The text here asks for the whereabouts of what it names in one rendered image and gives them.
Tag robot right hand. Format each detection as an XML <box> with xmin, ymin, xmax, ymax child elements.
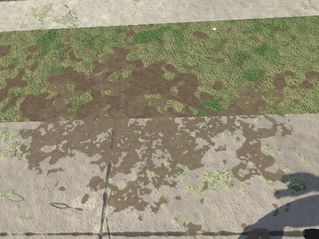
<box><xmin>302</xmin><ymin>228</ymin><xmax>319</xmax><ymax>239</ymax></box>

